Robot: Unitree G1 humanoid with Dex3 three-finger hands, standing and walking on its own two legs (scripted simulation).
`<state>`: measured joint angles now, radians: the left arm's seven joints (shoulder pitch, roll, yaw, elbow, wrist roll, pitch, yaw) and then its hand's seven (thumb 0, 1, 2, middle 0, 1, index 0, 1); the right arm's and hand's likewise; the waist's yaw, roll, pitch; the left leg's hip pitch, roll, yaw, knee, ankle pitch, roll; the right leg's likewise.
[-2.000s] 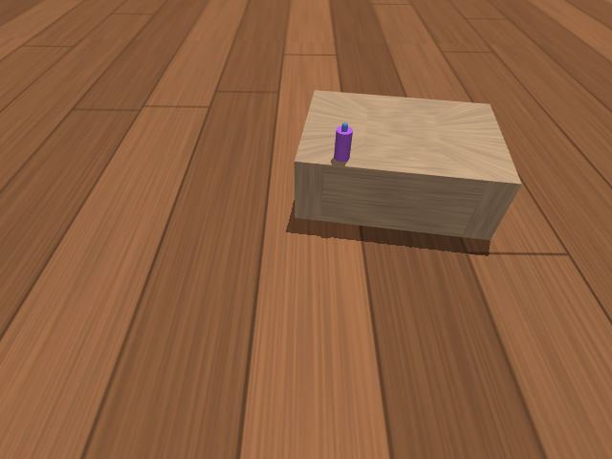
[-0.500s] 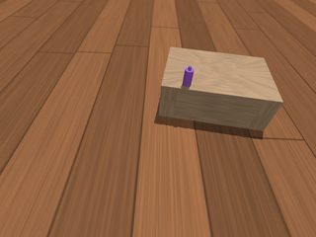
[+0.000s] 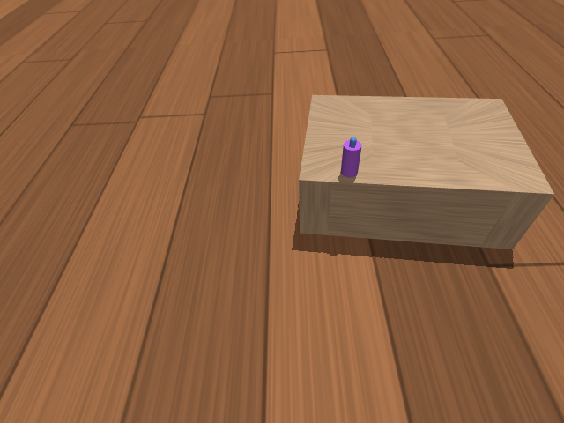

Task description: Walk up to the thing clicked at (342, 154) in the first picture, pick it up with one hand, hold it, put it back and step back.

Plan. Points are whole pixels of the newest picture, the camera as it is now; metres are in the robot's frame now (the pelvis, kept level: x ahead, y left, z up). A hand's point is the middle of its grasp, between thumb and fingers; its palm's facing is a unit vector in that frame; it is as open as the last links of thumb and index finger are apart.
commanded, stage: walk up
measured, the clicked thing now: (351, 155) +1.11 -0.24 -0.35
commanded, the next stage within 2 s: none
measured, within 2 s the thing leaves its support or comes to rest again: neither
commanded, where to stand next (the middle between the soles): +0.49 +0.09 m, yaw -3 degrees
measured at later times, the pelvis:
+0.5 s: pelvis +0.19 +0.07 +0.01, yaw -2 degrees
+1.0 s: pelvis +0.35 +0.10 +0.00, yaw -1 degrees
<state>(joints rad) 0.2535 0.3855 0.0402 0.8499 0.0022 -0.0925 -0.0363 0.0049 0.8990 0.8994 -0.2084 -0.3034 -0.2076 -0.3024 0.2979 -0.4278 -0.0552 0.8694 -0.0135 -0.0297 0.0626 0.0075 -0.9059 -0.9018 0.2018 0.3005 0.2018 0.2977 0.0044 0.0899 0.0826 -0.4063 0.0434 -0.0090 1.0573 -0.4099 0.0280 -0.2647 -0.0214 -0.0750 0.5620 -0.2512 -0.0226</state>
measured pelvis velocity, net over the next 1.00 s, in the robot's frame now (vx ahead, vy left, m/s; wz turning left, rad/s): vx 0.35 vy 0.10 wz -0.02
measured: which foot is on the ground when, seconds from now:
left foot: up 0.00-0.18, down 0.20-0.64, up 0.66-1.00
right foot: down 0.00-0.22, up 0.24-0.60, down 0.62-1.00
